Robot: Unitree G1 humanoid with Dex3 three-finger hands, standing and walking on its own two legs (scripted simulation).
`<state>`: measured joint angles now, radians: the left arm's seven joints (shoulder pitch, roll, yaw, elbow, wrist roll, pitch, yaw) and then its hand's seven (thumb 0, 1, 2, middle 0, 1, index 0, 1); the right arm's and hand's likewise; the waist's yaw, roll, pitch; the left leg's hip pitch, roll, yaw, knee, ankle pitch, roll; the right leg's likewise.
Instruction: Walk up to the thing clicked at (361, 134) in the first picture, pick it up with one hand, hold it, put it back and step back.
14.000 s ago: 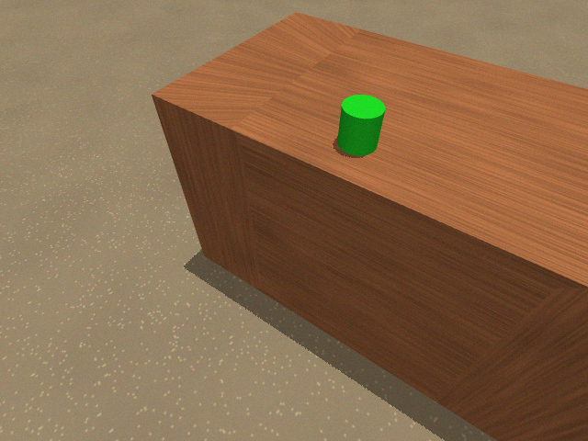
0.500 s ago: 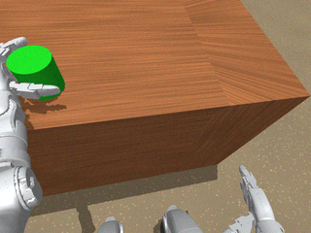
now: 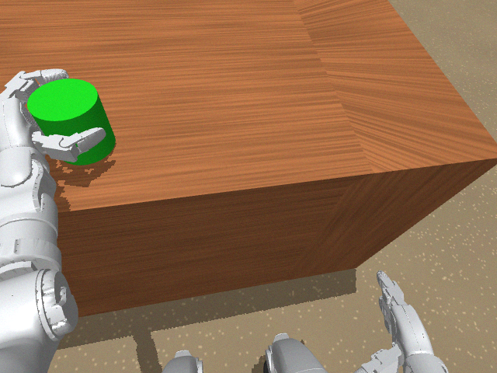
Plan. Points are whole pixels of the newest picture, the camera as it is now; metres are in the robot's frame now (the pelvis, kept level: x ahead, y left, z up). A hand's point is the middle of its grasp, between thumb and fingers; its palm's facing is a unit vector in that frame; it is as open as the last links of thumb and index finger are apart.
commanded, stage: settle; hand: left
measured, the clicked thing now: (76, 123) +0.49 +0.22 +0.09
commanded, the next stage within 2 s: lift in 0.94 s
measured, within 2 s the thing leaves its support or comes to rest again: leaves its support in 0.20 s
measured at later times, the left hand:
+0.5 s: hand (54, 99) +0.49 +0.22 +0.14, palm faces +0.24 -0.97 -0.02, open 12.0 cm
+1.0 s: hand (44, 88) +0.48 +0.22 +0.17, palm faces +0.24 -0.97 -0.02, open 12.1 cm
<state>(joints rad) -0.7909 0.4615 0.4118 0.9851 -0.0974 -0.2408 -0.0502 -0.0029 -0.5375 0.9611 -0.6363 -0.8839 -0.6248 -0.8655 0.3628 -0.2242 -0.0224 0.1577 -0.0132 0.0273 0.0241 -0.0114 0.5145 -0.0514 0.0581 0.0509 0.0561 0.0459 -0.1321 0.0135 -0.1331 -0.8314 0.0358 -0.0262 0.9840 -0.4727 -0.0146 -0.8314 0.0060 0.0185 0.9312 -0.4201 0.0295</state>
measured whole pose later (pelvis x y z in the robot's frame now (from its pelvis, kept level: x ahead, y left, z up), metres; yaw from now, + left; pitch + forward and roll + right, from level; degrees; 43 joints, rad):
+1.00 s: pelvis +0.00 +0.00 +0.02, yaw +0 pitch +12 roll -1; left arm -0.82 0.45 0.36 0.92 -0.11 -0.07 -0.03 0.00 -0.61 1.07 -0.60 -0.98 -0.59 -0.96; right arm 0.31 -0.22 -0.05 0.32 0.02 -0.02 -0.03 -0.01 0.52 -0.06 0.06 0.05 0.05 0.05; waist -0.10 0.02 -0.11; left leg -0.64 0.03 -0.02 0.84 -0.41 -0.02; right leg -0.65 0.00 0.03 0.80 -0.37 0.03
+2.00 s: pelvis +0.00 -0.01 +0.04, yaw +2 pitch +1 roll +0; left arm -0.54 0.29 0.30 0.12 -0.19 0.51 0.00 0.00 -0.61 1.07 -0.59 -0.99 -0.58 -0.97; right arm 0.33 -0.23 -0.10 0.46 0.06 -0.13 -0.05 -0.01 0.54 -0.05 0.05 0.05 0.05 0.05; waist 0.01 0.06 -0.09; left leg -0.33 0.01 -0.03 0.65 -0.33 -0.02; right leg -0.35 -0.03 0.00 0.66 -0.33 0.02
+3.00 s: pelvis -0.01 -0.01 +0.05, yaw +2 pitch -1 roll +0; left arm -0.54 0.29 0.31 -0.13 -0.25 0.80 0.01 0.00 -0.61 1.07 -0.61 -0.97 -0.59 -0.95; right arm 0.28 -0.24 -0.12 0.63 0.08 -0.25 -0.04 -0.01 0.52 -0.06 0.05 0.05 0.05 0.05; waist 0.04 0.08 -0.11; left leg -0.29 0.00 -0.03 0.62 -0.32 -0.02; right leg -0.30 -0.04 0.01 0.63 -0.31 0.03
